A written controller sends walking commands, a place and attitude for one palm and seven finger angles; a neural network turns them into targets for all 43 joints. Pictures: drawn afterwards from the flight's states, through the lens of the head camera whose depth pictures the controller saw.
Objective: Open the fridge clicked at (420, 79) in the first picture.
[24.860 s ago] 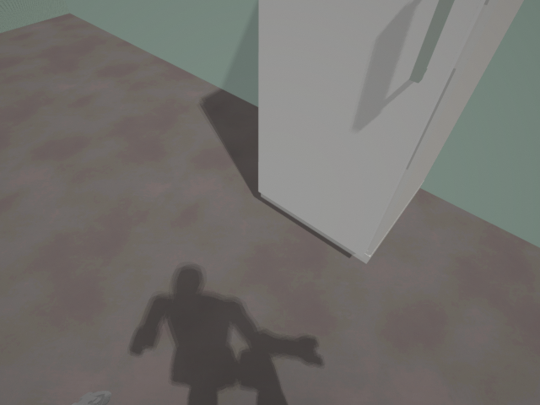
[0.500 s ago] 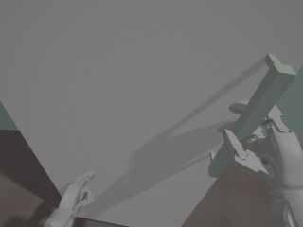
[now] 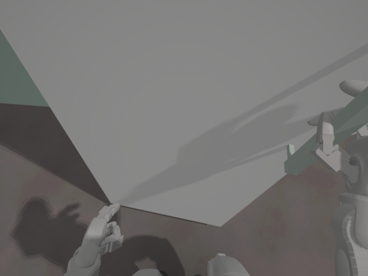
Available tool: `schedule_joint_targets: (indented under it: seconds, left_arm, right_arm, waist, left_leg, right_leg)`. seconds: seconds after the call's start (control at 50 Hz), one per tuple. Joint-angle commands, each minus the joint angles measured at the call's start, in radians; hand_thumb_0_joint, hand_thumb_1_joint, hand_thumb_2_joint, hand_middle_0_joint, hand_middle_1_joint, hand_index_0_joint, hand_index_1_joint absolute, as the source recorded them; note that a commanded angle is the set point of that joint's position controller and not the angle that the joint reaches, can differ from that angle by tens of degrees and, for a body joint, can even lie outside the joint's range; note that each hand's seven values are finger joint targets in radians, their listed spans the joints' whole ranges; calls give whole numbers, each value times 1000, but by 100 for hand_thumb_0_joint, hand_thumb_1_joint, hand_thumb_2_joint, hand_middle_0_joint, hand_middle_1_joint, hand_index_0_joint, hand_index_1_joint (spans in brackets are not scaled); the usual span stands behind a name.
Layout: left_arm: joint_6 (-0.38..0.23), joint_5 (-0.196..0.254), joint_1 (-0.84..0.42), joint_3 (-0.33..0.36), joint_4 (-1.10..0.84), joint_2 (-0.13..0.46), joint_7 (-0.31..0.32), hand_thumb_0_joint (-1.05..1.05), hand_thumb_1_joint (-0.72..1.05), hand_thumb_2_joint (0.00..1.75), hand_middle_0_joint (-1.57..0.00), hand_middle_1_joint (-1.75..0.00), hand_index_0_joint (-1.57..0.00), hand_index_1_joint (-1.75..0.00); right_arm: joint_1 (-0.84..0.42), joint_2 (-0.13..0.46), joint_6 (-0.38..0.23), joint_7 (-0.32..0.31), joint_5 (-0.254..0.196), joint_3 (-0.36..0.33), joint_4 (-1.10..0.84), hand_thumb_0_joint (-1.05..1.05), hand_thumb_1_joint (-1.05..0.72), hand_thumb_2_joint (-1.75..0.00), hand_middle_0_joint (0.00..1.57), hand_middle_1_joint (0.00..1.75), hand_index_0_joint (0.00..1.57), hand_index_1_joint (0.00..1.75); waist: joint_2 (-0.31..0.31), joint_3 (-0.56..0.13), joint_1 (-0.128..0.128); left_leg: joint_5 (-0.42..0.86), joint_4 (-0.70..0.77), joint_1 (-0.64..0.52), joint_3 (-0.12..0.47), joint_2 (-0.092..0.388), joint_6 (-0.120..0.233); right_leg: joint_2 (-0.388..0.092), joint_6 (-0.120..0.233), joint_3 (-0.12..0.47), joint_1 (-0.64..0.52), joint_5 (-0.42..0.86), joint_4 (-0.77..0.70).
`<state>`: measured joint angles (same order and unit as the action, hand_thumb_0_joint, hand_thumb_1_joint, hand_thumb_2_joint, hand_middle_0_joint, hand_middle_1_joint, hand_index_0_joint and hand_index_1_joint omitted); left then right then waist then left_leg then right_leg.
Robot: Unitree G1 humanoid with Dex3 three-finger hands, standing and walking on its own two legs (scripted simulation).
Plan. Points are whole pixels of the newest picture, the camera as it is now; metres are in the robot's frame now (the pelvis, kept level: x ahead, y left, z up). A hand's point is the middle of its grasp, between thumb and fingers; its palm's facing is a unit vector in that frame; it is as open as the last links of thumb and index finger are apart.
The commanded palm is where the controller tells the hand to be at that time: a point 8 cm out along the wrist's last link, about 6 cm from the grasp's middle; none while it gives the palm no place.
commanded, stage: walk backward, drawing the door open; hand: right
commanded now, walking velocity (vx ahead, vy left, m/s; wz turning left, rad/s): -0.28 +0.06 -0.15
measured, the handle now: (336, 117) +0.34 -0.16 +0.23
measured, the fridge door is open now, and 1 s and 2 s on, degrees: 9 31 52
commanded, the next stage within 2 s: none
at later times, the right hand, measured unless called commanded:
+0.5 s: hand (327, 200) +0.22 -0.12 +0.21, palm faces +0.18 +0.95 -0.27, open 7.8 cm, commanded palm +0.17 -0.17 +0.22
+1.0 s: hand out of the picture +0.12 -0.07 +0.21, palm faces +0.34 +0.90 -0.27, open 8.0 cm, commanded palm +0.05 -0.11 +0.22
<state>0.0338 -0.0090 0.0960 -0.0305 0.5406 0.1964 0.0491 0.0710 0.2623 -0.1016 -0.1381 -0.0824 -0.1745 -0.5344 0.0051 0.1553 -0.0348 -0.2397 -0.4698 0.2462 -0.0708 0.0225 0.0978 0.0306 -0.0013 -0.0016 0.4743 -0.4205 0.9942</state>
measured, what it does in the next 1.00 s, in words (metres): walks backwards, turning right: right foot, then right foot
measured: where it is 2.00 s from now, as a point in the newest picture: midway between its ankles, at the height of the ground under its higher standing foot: outside the picture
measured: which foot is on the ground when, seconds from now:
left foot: down 0.00-0.90, up 0.92-1.00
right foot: up 0.00-0.26, down 0.28-0.50, up 0.52-0.86, down 0.88-1.00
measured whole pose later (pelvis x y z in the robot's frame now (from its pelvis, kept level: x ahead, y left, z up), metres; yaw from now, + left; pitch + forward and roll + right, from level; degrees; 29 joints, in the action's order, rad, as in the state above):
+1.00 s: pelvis -0.15 +0.12 -0.01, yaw -29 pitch -3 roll -1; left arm -0.03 0.02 0.14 0.03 0.49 0.17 0.00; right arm -0.24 0.24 -0.01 -0.06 0.00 0.08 -0.38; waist -0.03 0.17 -0.09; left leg -0.38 -0.77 0.39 -0.08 -0.02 0.03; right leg -0.05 -0.05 0.00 0.09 -0.28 0.42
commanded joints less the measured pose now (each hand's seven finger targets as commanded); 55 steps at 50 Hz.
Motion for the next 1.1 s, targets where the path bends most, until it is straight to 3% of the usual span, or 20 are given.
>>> schedule_joint_targets:
  seconds: [0.0,0.1,0.2,0.24,0.26,0.28,0.32,0.44,0.48,0.5,0.52,0.58,0.78,0.84,0.88,0.9,0.94,1.02,1.06,1.08]
  left_arm:
    - [-57,-3,-103,23,-169,40,7,0,90,90,-20,-30,-20,-30]
    - [-74,-11,-84,32,-173,41,5,0,90,90,-20,-30,-20,-30]
    - [-86,3,-31,48,-171,54,7,0,90,90,-20,-30,-20,-30]
    - [-83,19,-16,64,-185,82,5,0,90,90,-20,-30,-20,-30]
    - [-96,30,-25,75,-195,108,-10,0,90,90,-20,-30,-20,-30]
    - [-108,25,4,71,-179,98,-37,0,90,90,-20,-30,-20,-30]
    - [-128,2,-56,67,-159,77,-47,0,90,90,-20,-30,-20,-30]
    - [-159,43,-81,78,-181,88,-78,0,90,90,-20,-30,-20,-30]
    - [-156,46,-54,65,-173,59,-73,0,90,90,-20,-30,-20,-30]
    - [-153,51,-57,92,-178,73,-65,0,90,90,-20,-30,-20,-30]
    - [-151,49,-51,103,-175,76,-59,0,90,90,-20,-30,-20,-30]
    - [-125,8,-104,43,-151,17,-38,0,90,90,-20,-30,-20,-30]
    - [-88,12,-15,63,-183,35,-17,0,90,90,-20,-30,-20,-30]
    - [-67,35,6,82,-209,68,-17,0,90,90,-20,-30,-20,-30]
    - [-87,43,2,101,-218,104,-49,0,90,90,-20,-30,-20,-30]
    - [-110,13,-68,78,-204,64,-52,0,90,90,-20,-30,-20,-30]
    - [-108,31,-71,94,-166,78,-64,0,90,90,-20,-30,-20,-30]
    - [-139,60,-55,106,-192,106,-78,0,90,90,-20,-30,-20,-30]
    - [-138,63,-43,78,-186,63,-71,0,90,90,-20,-30,-20,-30]
    - [-141,62,-45,99,-180,75,-63,0,90,90,-20,-30,-20,-30]
  right_arm:
    - [-242,184,-131,-27,30,-135,-272,0,-90,-90,45,140,45,140]
    - [-341,138,-110,-28,35,-61,-255,0,-90,-90,45,140,45,140]
    - [-472,85,-90,-13,29,28,-216,0,-90,-90,45,140,45,140]
    - [-563,66,-82,0,15,81,-212,0,-90,-90,45,140,45,140]
    - [-606,57,-87,15,11,108,-201,0,-90,-90,45,140,45,140]
    - [-670,58,-91,34,34,119,-190,0,-90,-90,45,140,45,140]
    - [-755,103,-101,48,57,67,-230,0,-90,-90,45,140,45,140]
    - [-498,34,-112,87,36,107,-299,0,-90,-90,45,140,45,140]
    - [-527,118,-117,83,42,51,-292,0,-90,-90,45,140,45,140]
    - [-514,116,-94,76,28,23,-239,0,-90,-90,45,140,45,140]
    - [-463,114,-77,66,20,8,-231,0,-90,-90,45,140,45,140]
    - [-540,80,-89,37,45,57,-270,0,-90,-90,45,140,45,140]
    - [-500,26,-72,21,66,161,-253,0,-90,-90,45,140,45,140]
    - [-575,10,-58,40,40,212,-233,0,-90,-90,45,140,45,140]
    - [-648,10,-71,65,55,224,-226,0,-90,-90,45,140,45,140]
    - [-673,30,-88,69,67,186,-243,0,-90,-90,45,140,45,140]
    - [-586,25,-88,69,73,155,-212,0,-90,-90,45,140,45,140]
    - [-486,5,-95,99,48,171,-283,0,-90,-90,45,140,45,140]
    - [-536,52,-102,99,45,151,-248,0,-90,-90,45,140,45,140]
    - [-532,76,-84,90,29,103,-192,0,-90,-90,45,140,45,140]
  waist:
    - [168,-420,55]
    - [180,-459,52]
    - [178,-494,17]
    - [40,-496,-7]
    - [-126,-465,4]
    - [-132,-437,-1]
    - [-201,-358,1]
    - [-112,-380,33]
    - [228,-389,18]
    - [419,-438,36]
    - [402,-447,53]
    - [232,-418,23]
    - [204,-470,23]
    - [19,-455,-26]
    - [-191,-397,-6]
    - [-268,-298,-11]
    - [-99,-273,19]
    - [-113,-325,33]
    - [206,-312,17]
    - [409,-380,48]
  left_leg:
    - [915,42,-283,151,285,-37]
    - [691,64,-301,132,299,70]
    - [571,-10,-302,78,245,44]
    - [406,-191,-132,-8,121,-54]
    - [113,-335,84,-44,5,-110]
    - [-246,-419,237,-4,-26,-110]
    - [-292,-472,239,116,-7,-102]
    - [84,52,-269,84,3,-82]
    - [477,151,-343,107,138,-35]
    - [474,124,-300,222,273,56]
    - [403,131,-217,307,321,83]
    - [375,114,-189,174,288,89]
    - [363,115,-315,80,237,67]
    - [343,-96,-204,-13,119,-43]
    - [-89,-360,162,-27,-4,-130]
    - [-268,-470,230,86,24,-85]
    - [-218,-339,183,128,14,-70]
    - [155,97,-249,32,-7,-77]
    - [555,156,-325,83,128,-44]
    - [561,149,-266,241,252,21]
  right_leg:
    - [-10,-1,0,-13,-6,-11]
    - [-16,8,-19,-66,-26,-155]
    - [-41,12,-45,-207,160,-533]
    - [-164,62,79,-426,576,-683]
    - [-339,139,269,-581,997,-647]
    - [-421,202,347,-695,1281,-610]
    - [-431,243,429,-551,1150,-580]
    - [-264,88,214,-294,715,-478]
    - [-60,19,26,-216,249,-255]
    - [11,4,22,-139,-94,-44]
    - [0,7,80,-146,-148,101]
    - [0,-8,21,-124,-79,144]
    - [-15,17,-126,-224,19,-508]
    - [-140,44,-35,-462,418,-789]
    - [-437,188,245,-678,1006,-671]
    - [-512,242,379,-554,1101,-645]
    - [-460,188,262,-562,1102,-544]
    - [-253,66,90,-404,701,-445]
    - [-73,17,-28,-256,161,-231]
    - [-3,11,10,-201,-133,-40]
